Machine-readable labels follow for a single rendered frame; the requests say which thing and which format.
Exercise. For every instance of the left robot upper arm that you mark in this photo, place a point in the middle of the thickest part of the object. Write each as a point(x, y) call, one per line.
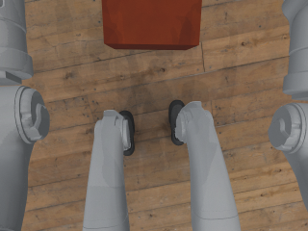
point(24, 119)

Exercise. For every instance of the robot left forearm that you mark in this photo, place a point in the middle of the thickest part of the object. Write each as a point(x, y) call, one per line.
point(15, 63)

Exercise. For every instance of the robot right shin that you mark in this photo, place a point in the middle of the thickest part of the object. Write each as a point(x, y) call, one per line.
point(193, 104)

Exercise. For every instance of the carton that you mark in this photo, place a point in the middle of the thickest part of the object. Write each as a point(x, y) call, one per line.
point(151, 24)

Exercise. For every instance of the left robot thigh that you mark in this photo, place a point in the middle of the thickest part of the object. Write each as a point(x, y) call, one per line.
point(106, 203)

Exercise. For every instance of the robot right forearm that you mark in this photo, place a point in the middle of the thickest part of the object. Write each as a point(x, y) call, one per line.
point(295, 83)

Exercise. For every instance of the right robot upper arm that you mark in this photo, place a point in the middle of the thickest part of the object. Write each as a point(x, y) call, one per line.
point(288, 132)

